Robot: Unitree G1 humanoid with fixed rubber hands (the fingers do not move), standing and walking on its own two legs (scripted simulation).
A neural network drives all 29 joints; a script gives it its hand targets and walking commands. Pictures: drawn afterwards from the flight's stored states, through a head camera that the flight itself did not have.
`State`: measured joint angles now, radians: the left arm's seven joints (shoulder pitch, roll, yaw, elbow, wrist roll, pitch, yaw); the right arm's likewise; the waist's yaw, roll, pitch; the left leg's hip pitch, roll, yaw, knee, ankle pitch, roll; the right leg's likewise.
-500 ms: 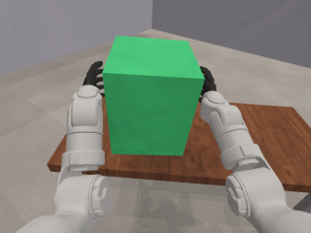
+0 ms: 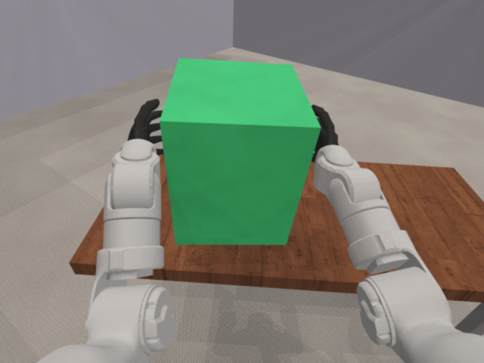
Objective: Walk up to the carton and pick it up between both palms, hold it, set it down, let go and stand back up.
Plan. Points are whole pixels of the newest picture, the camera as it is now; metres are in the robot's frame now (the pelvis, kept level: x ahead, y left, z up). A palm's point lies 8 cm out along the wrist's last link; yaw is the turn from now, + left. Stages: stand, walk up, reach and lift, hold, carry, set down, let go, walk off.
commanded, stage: hold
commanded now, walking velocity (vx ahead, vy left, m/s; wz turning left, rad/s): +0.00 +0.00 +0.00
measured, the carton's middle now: (234, 154) +0.41 +0.00 +0.19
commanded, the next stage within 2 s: none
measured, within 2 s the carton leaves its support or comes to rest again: neither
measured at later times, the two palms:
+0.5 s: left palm (140, 146) +0.36 +0.14 +0.23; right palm (323, 152) +0.36 -0.15 +0.22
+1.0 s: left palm (138, 145) +0.36 +0.15 +0.23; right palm (321, 150) +0.36 -0.14 +0.22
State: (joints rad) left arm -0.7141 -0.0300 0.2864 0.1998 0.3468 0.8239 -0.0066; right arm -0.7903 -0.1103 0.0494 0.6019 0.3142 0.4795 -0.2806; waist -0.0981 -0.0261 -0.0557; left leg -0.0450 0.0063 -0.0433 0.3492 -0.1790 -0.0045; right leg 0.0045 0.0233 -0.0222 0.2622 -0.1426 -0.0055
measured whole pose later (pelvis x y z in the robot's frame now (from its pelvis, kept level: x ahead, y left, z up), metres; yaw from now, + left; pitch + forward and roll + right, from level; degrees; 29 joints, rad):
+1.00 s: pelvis -0.01 +0.00 +0.00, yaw +1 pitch -7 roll -1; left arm -0.76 -0.01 0.30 0.26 0.35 0.80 -0.01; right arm -0.82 -0.09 0.01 0.63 0.28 0.48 -0.28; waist -0.09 -0.02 -0.05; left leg -0.06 0.00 -0.05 0.35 -0.17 -0.01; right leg -0.01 0.02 -0.03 0.27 -0.14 -0.01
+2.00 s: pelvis +0.00 +0.00 +0.00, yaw +1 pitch -6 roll -1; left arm -0.76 0.00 0.28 0.26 0.34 0.79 -0.01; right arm -0.82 -0.10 0.02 0.63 0.29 0.47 -0.28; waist -0.09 -0.04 -0.06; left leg -0.08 0.00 -0.05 0.36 -0.17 0.00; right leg -0.03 0.03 -0.03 0.27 -0.14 -0.01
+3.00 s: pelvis -0.01 +0.00 +0.00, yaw +1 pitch -7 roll -1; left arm -0.73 -0.01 0.28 0.23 0.33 0.80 -0.01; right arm -0.79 -0.11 0.04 0.60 0.29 0.48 -0.28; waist -0.09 -0.03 -0.05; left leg -0.07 0.00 -0.05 0.36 -0.17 0.00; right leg -0.01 0.03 -0.02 0.27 -0.14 -0.01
